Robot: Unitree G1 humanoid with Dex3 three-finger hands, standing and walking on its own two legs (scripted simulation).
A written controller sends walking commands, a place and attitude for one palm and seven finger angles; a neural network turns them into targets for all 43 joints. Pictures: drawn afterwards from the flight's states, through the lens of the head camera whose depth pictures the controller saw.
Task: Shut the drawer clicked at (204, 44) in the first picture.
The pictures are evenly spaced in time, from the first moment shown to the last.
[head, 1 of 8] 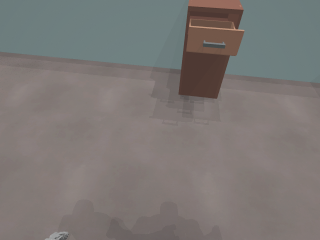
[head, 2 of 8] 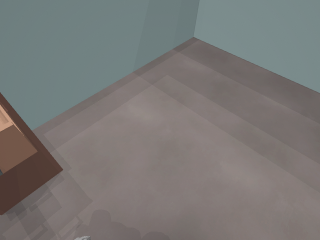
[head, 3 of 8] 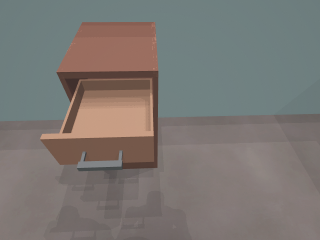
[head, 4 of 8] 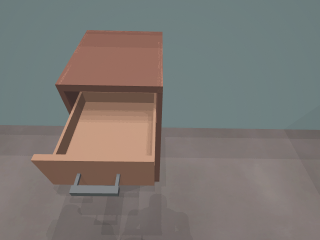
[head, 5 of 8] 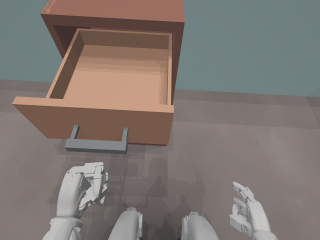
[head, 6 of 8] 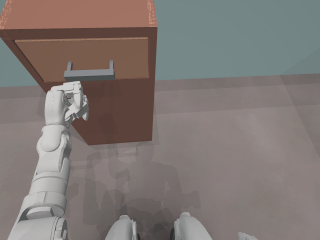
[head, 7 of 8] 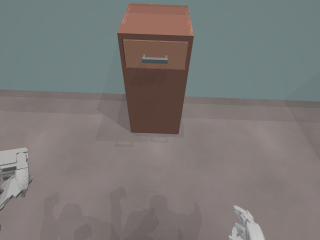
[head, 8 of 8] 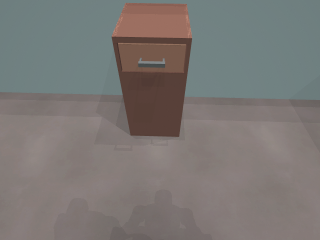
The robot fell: no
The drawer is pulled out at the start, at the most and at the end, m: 0.29 0.29 0.00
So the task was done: yes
